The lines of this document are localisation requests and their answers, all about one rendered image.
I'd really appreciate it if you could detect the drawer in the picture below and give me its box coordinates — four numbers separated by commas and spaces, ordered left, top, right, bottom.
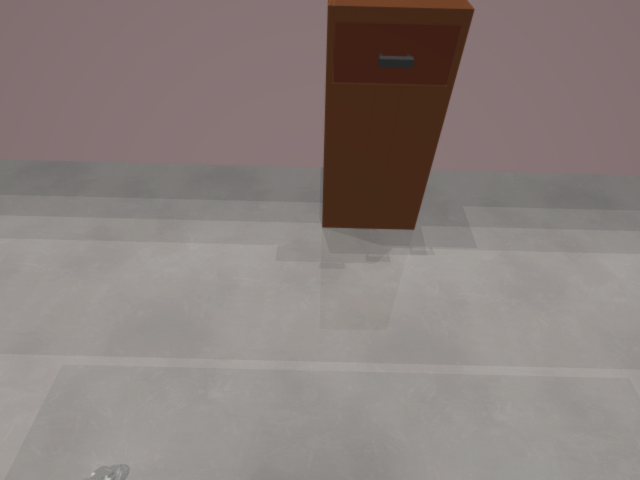
333, 21, 461, 85

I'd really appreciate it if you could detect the cabinet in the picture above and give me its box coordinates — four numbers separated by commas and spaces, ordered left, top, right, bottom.
322, 0, 475, 230

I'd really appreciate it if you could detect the handle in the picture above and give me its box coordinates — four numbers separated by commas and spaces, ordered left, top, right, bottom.
378, 53, 414, 68

